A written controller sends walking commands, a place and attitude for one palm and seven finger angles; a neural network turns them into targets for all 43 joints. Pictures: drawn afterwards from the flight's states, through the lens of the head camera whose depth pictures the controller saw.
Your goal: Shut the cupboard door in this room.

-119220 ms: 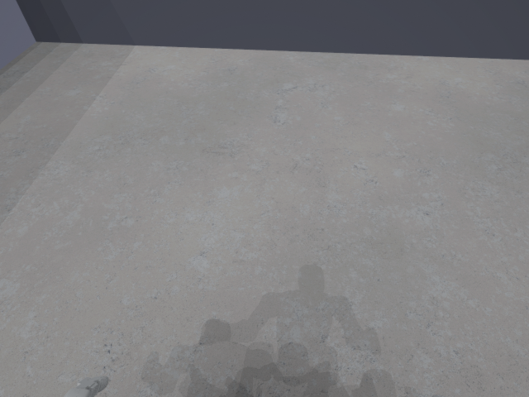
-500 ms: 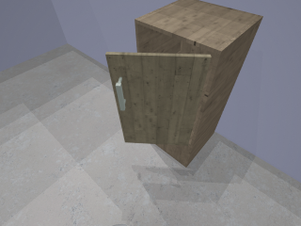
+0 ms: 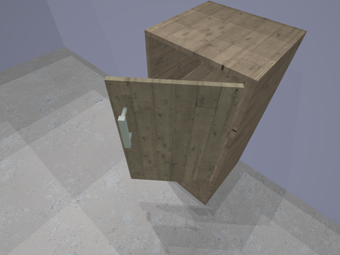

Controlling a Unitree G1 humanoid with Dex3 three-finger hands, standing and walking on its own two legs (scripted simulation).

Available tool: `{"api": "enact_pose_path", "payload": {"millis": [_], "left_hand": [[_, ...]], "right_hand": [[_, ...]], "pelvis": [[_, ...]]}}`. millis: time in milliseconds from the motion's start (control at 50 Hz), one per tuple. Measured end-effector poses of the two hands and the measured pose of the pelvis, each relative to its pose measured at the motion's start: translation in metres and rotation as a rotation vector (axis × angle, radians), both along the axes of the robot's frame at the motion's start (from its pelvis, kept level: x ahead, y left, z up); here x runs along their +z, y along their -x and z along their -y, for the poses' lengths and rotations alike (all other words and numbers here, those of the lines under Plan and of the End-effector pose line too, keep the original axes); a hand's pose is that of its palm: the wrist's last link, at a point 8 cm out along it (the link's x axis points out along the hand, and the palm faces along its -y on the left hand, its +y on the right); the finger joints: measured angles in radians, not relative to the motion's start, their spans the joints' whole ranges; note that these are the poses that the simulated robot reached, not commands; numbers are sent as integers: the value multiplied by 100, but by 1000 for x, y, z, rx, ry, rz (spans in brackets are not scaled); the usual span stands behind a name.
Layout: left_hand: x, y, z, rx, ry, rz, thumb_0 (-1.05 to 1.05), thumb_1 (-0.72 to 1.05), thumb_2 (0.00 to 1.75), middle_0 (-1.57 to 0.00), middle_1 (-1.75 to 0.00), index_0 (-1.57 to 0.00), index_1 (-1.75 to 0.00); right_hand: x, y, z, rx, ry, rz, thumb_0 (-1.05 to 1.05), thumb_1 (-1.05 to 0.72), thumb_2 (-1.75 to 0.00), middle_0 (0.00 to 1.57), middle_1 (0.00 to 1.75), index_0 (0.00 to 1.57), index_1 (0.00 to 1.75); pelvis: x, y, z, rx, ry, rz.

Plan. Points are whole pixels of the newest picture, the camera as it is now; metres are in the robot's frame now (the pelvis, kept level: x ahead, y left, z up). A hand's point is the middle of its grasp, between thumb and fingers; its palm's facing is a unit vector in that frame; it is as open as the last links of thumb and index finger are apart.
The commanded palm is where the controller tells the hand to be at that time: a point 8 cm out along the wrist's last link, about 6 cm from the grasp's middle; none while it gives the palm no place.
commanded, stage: come to a stop and stand still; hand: left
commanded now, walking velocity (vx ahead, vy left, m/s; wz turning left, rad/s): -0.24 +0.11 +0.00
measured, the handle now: (126, 128) +0.49 +0.17 -0.04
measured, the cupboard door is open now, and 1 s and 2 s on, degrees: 38 38 38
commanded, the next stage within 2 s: look again from close up in 1.18 s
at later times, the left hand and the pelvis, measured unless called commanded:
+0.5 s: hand out of the picture +0.04 +0.21 -0.18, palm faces +0.09 -0.98 -0.18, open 7.4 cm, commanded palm none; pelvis -0.01 +0.02 +0.00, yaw +1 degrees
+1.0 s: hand out of the picture -0.04 +0.16 -0.18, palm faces +0.04 -0.99 -0.16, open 7.3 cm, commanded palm none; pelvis -0.04 +0.00 +0.01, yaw +0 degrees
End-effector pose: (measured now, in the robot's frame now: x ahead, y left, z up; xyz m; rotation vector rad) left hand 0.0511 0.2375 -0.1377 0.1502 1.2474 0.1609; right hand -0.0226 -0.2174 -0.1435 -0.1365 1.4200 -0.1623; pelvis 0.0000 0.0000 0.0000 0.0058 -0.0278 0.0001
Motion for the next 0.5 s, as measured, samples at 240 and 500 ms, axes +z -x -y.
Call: {"api": "enact_pose_path", "payload": {"millis": [240,500], "left_hand": [[-4,-39,27,-4,7,28,0,91,90,-20,-30,-20,-30],[-16,23,-20,71,30,-76,0,91,90,-20,-30,-20,-30]], "right_hand": [[-3,-46,27,-1,25,-5,1,-91,-90,20,30,20,30],[23,-70,0,85,98,136,1,-91,-90,20,30,20,30]], "pelvis": [[-3,-14,11,31,-5,-26],[1,7,-19,21,17,-22]]}}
